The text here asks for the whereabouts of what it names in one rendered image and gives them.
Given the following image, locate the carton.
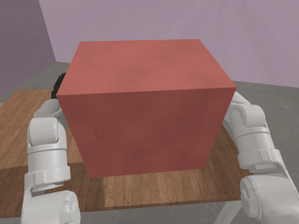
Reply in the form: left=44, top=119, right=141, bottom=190
left=56, top=39, right=237, bottom=178

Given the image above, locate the robot left hand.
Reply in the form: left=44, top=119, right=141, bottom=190
left=50, top=72, right=66, bottom=99

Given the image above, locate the robot right upper arm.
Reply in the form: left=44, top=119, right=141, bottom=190
left=240, top=173, right=299, bottom=224

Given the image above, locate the robot right forearm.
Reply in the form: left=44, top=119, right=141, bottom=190
left=224, top=91, right=299, bottom=201

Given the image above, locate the table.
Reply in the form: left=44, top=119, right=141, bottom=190
left=0, top=90, right=254, bottom=224

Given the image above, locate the robot left upper arm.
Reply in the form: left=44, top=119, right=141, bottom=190
left=21, top=190, right=81, bottom=224

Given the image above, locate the robot left forearm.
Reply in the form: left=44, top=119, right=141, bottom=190
left=20, top=99, right=71, bottom=224

